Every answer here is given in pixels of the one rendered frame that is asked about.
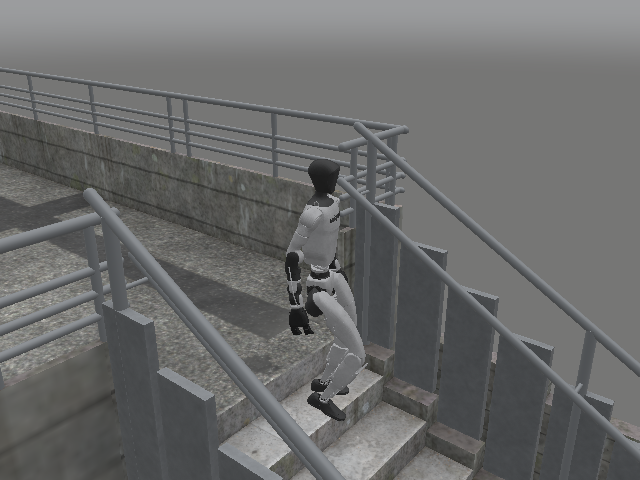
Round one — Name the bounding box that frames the robot foot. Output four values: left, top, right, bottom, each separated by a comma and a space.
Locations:
307, 392, 346, 421
311, 379, 349, 395

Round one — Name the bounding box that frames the robot right foot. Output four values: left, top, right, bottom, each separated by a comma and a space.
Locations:
307, 392, 346, 421

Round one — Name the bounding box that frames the robot left forearm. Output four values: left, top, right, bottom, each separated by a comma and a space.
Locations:
329, 253, 341, 272

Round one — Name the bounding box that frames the robot right forearm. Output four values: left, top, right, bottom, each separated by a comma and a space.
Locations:
285, 252, 304, 309

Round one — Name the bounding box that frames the robot left foot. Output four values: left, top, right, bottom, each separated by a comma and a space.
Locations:
311, 379, 349, 395

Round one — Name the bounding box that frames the robot left hand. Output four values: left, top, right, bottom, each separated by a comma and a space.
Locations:
333, 269, 348, 295

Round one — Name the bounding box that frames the robot left upper arm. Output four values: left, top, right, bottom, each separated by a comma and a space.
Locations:
327, 194, 340, 206

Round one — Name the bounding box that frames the robot right upper arm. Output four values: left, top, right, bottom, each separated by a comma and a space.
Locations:
286, 207, 323, 264

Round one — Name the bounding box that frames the robot right hand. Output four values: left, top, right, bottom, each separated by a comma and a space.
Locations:
289, 307, 314, 335

